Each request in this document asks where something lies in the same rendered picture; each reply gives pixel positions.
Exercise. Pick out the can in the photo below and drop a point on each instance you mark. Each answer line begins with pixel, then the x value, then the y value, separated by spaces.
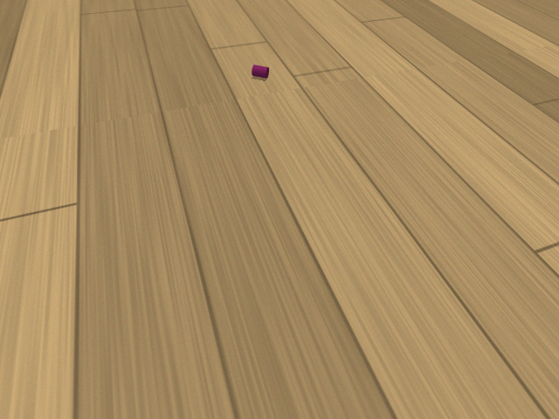
pixel 260 71

